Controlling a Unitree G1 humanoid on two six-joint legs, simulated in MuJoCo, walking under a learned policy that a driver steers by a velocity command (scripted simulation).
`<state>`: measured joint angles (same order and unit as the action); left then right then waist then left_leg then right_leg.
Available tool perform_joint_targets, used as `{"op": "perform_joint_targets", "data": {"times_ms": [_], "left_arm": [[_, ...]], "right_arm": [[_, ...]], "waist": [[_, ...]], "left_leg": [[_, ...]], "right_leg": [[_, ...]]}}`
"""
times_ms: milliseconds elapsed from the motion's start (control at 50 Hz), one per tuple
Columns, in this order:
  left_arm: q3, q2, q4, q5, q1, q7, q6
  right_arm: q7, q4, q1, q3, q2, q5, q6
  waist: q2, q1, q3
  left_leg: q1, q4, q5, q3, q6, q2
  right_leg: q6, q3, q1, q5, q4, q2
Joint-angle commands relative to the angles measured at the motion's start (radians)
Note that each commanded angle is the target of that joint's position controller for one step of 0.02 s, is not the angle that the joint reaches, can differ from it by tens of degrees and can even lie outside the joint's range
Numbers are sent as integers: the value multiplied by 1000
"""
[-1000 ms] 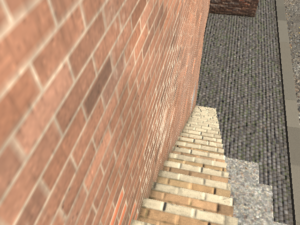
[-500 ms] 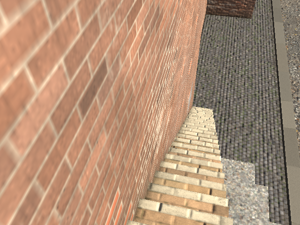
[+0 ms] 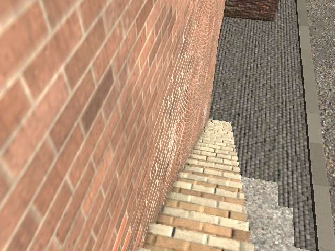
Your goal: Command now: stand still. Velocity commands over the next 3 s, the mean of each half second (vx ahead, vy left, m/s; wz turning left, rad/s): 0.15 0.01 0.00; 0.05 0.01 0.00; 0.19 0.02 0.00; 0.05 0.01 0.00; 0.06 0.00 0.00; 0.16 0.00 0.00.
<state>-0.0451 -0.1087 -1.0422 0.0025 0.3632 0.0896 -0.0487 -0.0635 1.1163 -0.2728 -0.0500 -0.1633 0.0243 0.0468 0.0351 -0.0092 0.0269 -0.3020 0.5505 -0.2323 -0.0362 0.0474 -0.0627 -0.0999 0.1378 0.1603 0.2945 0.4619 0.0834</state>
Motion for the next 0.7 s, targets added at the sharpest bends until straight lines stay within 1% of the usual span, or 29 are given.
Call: {"op": "perform_joint_targets", "data": {"times_ms": [20,80,140,160,220,240,260,280,300,320,340,360,380,400,420,440,460,480,500,520,540,560,580,600,620,640,660,700], "left_arm": [[-10,-60,7,3,92,6,-2],[-11,-65,3,1,93,9,0],[-9,-55,-3,1,96,7,2],[-11,-57,-10,3,100,4,8],[-12,-58,-20,1,105,2,12],[-51,-173,43,-27,30,-25,-1],[-56,-179,73,-43,-1,-52,-20],[-49,-143,80,-40,11,-76,-28],[-36,-95,78,-31,48,-93,-30],[-22,-50,69,-8,70,-96,-34],[-15,-42,79,13,16,-89,-32],[24,43,92,49,-58,-54,-27],[4,-25,78,60,-10,-38,-20],[-17,-76,52,46,68,-38,-21],[-28,-97,45,18,121,-47,-26],[-32,-99,44,-3,114,-52,-24],[-20,-56,47,-16,106,-58,-19],[-14,-39,40,-8,110,-61,-16],[-8,-33,31,1,116,-58,-14],[-6,-37,24,8,117,-53,-13],[-11,-61,20,20,117,-52,-17],[-7,-55,18,18,109,-51,-17],[-2,-47,9,18,112,-53,-25],[-2,-54,8,17,101,-56,-28],[-1,-53,7,16,95,-58,-29],[3,-48,21,11,69,-59,-27],[3,-54,20,13,71,-60,-26],[4,-59,15,15,81,-63,-27]], "right_arm": [[3,-3,-54,10,-66,4,0],[4,4,-51,10,-66,3,1],[6,10,-47,9,-63,3,1],[7,5,-37,4,-58,5,-3],[8,10,-37,2,-55,3,-4],[37,-43,-17,45,-177,28,-17],[54,-87,73,36,-122,52,-33],[63,-108,89,29,-70,55,-48],[67,-120,80,22,-34,45,-63],[59,-118,43,20,-10,23,-82],[48,-120,28,17,9,6,-96],[28,-74,-38,11,27,-22,-101],[10,-68,-74,10,-4,-24,-101],[-6,-67,-97,13,-68,-18,-99],[-18,-64,-99,20,-105,-11,-92],[-21,-67,-101,22,-106,-8,-85],[-20,-72,-81,21,-98,-15,-83],[-20,-76,-68,23,-94,-21,-81],[-20,-84,-55,22,-92,-24,-80],[-19,-89,-49,23,-97,-23,-77],[-14,-66,-95,22,-97,-33,-82],[-12,-64,-94,25,-110,-31,-85],[-13,-81,-68,20,-89,-30,-92],[-12,-80,-68,21,-94,-26,-95],[-12,-81,-67,23,-100,-26,-96],[-8,-88,-51,24,-106,-27,-97],[-7,-89,-55,24,-107,-28,-97],[-5,-90,-66,25,-110,-28,-97]], "waist": [[-16,-3,48],[-18,-4,45],[-21,-2,45],[2,-3,39],[-16,-3,38],[-71,-3,-38],[-109,-39,67],[-122,-61,93],[-106,-70,93],[-54,-53,81],[-47,-18,75],[41,48,63],[-6,31,21],[-17,-5,-8],[2,-33,-11],[0,-28,-25],[5,-30,-27],[-3,-28,-16],[-18,-28,-17],[-29,-24,-18],[-73,-25,-11],[-47,-24,-3],[-37,-23,-17],[-30,-20,-12],[-26,-20,-14],[-13,-20,-15],[-18,-20,-21],[-19,-19,-14]], "left_leg": [[-36,-52,64,42,-36,32],[-36,-48,66,42,-35,33],[-36,-49,68,44,-36,36],[-31,-53,85,47,-29,46],[-23,-52,90,48,-27,46],[-43,37,-377,45,-56,55],[-162,95,-351,34,-57,55],[-227,163,-242,65,-33,66],[-250,185,-206,58,-24,43],[-186,108,-196,52,-19,20],[-59,38,-194,80,-16,27],[83,-96,50,30,-13,-23],[117,-34,261,46,-36,-6],[89,1,354,64,-73,28],[61,32,379,65,-112,27],[66,28,394,62,-124,15],[51,34,390,61,-117,11],[41,40,369,57,-106,13],[42,42,346,55,-93,15],[41,45,323,56,-85,19],[23,40,281,55,-82,6],[14,40,254,62,-80,12],[12,42,235,71,-72,10],[5,44,228,72,-71,11],[-1,46,219,74,-70,11],[-6,49,220,78,-65,8],[-9,52,215,78,-64,7],[-15,57,195,80,-62,6]], "right_leg": [[64,-111,26,-184,-118,-88],[62,-111,24,-193,-117,-86],[60,-106,30,-193,-114,-81],[53,-109,24,-215,-108,-81],[50,-106,25,-223,-107,-80],[-33,-210,70,374,-117,-162],[-80,-273,141,457,-169,-232],[-125,-337,120,411,-219,-305],[-163,-377,89,306,-232,-360],[-161,-366,101,208,-211,-354],[-120,-299,184,229,-181,-298],[-9,-230,254,56,-89,-224],[28,-155,218,-173,-36,-145],[41,-100,143,-262,0,-104],[50,-63,100,-284,31,-70],[52,-57,85,-270,61,-59],[55,-68,68,-295,72,-69],[53,-76,70,-316,76,-82],[54,-81,78,-324,72,-87],[54,-84,80,-320,70,-89],[53,-86,63,-306,57,-88],[53,-91,63,-295,53,-91],[54,-95,66,-286,43,-83],[54,-93,62,-282,43,-81],[53,-94,58,-282,42,-80],[51,-98,54,-297,43,-82],[50,-99,48,-303,43,-81],[46,-103,51,-306,41,-82]]}}
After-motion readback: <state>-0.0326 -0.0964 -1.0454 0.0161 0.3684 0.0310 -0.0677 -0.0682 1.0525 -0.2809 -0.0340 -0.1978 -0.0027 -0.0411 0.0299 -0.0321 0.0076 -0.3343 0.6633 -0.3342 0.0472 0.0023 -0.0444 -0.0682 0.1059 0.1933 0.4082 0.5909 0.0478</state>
